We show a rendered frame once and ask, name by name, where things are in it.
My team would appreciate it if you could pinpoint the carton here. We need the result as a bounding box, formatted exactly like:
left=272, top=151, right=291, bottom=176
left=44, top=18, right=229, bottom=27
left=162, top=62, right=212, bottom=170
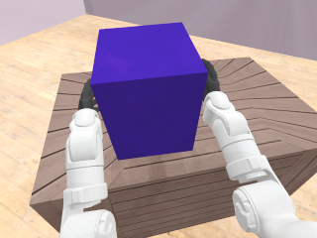
left=90, top=22, right=208, bottom=161

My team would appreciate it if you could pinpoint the right robot forearm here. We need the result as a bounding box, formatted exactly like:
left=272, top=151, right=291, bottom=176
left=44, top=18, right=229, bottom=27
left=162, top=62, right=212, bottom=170
left=202, top=91, right=296, bottom=215

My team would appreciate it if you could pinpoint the right robot hand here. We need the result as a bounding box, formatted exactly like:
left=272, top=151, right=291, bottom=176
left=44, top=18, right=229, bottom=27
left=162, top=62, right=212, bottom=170
left=202, top=59, right=221, bottom=102

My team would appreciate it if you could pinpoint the left robot upper arm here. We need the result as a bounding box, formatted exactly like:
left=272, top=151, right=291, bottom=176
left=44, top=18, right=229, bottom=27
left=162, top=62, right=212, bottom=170
left=60, top=209, right=117, bottom=238

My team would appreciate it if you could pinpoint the left robot forearm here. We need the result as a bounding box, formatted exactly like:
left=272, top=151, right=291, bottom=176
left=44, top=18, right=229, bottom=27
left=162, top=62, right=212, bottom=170
left=59, top=108, right=108, bottom=238

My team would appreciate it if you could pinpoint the left robot hand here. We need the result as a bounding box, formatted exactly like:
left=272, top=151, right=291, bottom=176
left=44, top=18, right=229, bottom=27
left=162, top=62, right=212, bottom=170
left=77, top=78, right=100, bottom=112

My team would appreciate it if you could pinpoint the right robot upper arm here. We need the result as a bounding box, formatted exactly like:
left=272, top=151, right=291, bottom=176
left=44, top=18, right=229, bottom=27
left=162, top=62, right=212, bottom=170
left=232, top=179, right=317, bottom=238

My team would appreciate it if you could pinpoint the pedestal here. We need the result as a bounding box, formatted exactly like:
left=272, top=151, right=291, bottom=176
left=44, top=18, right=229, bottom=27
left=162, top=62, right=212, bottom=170
left=29, top=57, right=317, bottom=238

